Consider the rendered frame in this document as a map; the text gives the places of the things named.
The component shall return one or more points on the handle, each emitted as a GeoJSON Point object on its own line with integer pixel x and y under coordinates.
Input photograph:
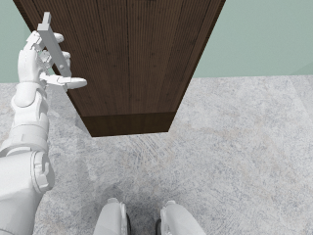
{"type": "Point", "coordinates": [48, 37]}

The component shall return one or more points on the robot left thigh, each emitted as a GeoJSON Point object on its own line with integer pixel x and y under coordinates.
{"type": "Point", "coordinates": [111, 219]}

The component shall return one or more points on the robot right shin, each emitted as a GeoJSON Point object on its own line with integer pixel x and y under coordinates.
{"type": "Point", "coordinates": [167, 204]}

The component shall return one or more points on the left robot hand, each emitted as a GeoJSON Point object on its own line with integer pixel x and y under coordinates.
{"type": "Point", "coordinates": [31, 66]}

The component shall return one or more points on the left robot upper arm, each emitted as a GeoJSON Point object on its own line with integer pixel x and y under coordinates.
{"type": "Point", "coordinates": [24, 179]}

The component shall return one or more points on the cupboard door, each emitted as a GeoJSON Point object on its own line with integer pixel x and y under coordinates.
{"type": "Point", "coordinates": [136, 55]}

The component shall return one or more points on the robot left forearm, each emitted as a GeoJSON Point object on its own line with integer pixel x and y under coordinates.
{"type": "Point", "coordinates": [30, 128]}

